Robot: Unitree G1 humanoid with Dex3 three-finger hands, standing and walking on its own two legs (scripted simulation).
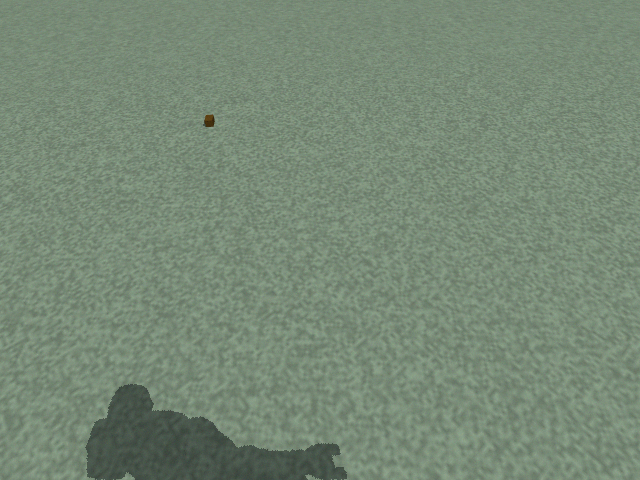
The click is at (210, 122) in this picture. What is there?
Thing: small box
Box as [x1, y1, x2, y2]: [205, 115, 214, 126]
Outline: 206,115 206,126 213,126 213,115
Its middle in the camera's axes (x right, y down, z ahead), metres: -0.61 -0.66 +2.24
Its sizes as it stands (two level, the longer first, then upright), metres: 0.062 0.043 0.040
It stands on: the floor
